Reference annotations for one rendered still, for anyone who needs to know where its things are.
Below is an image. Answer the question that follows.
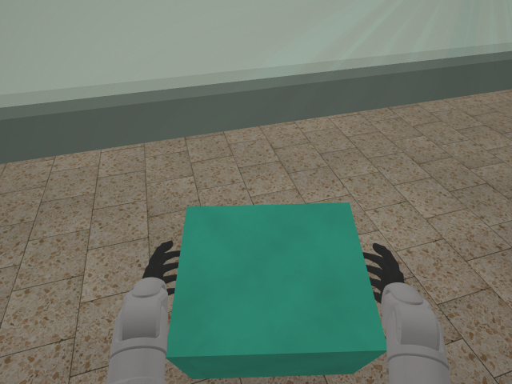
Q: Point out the carton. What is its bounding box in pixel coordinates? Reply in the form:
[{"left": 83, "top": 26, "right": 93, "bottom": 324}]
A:
[{"left": 166, "top": 202, "right": 386, "bottom": 379}]

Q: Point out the robot right hand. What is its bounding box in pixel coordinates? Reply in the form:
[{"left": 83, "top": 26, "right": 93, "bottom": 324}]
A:
[{"left": 363, "top": 243, "right": 405, "bottom": 304}]

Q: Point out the robot left forearm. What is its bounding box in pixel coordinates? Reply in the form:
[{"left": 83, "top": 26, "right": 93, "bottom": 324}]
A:
[{"left": 106, "top": 277, "right": 168, "bottom": 384}]

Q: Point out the robot right forearm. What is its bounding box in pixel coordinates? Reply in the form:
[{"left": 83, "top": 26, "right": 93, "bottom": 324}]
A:
[{"left": 381, "top": 282, "right": 450, "bottom": 384}]

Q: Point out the robot left hand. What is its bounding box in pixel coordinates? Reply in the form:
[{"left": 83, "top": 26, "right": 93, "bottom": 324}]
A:
[{"left": 142, "top": 241, "right": 180, "bottom": 295}]

